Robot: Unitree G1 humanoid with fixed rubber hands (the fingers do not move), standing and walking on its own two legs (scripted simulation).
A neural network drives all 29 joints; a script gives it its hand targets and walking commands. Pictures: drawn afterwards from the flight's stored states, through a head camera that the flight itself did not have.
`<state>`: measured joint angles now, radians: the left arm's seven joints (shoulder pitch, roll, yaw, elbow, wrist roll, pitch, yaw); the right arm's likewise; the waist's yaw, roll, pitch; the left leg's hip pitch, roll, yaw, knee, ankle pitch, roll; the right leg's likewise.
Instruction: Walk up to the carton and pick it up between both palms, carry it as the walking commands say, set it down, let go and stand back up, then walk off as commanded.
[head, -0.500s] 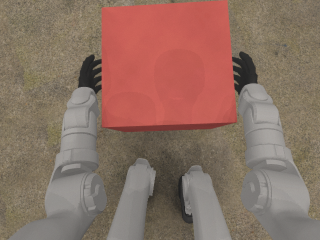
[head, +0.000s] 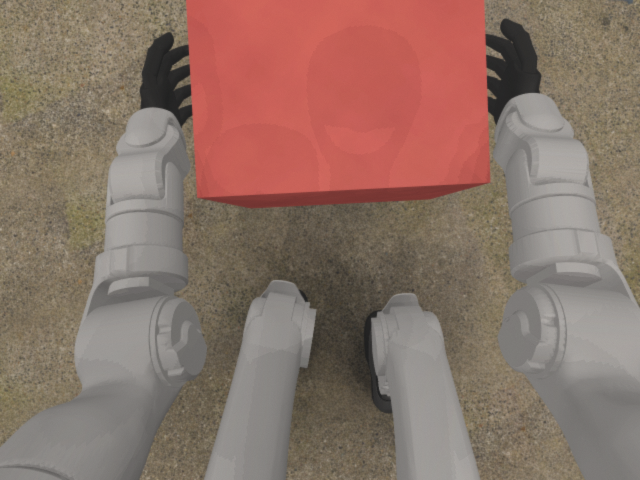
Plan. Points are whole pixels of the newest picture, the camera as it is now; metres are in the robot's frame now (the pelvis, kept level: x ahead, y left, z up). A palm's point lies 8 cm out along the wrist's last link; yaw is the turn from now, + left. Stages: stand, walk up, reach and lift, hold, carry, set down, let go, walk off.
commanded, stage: set down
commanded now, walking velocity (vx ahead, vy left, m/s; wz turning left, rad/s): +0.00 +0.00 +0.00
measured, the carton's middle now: (334, 90) +0.56 +0.04 -0.18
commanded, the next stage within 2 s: none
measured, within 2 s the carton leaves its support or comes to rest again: rests again in 1.54 s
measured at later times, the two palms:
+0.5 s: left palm (190, 114) +0.51 +0.23 -0.19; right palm (477, 107) +0.55 -0.14 -0.19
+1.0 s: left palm (207, 114) +0.54 +0.23 -0.25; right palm (463, 115) +0.57 -0.15 -0.26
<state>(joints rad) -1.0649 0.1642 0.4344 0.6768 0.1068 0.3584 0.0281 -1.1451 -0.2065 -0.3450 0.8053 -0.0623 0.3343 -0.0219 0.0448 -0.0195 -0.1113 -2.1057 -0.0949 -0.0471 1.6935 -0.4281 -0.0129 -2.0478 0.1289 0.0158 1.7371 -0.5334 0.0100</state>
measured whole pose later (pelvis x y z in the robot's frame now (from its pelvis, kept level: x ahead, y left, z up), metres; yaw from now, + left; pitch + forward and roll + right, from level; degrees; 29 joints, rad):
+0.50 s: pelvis -0.01 +0.00 -0.06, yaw +0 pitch +48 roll -2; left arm -1.25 0.26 0.40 0.75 0.05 0.34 0.04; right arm -1.32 -0.28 -0.28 0.85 0.01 0.32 -0.06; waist 0.05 -0.02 0.06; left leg -2.27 -0.10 -0.03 1.90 -0.46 -0.01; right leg -2.21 0.13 0.00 1.94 -0.57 0.01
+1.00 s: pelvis +0.00 +0.00 -0.10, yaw -1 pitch +42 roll -1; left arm -1.36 0.33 0.33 0.85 -0.06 0.27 0.06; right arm -1.43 -0.36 -0.15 0.93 0.13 0.26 -0.10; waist 0.07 -0.01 0.25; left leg -2.29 -0.05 0.01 2.08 -0.52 0.01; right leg -2.24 0.15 0.00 2.13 -0.63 0.02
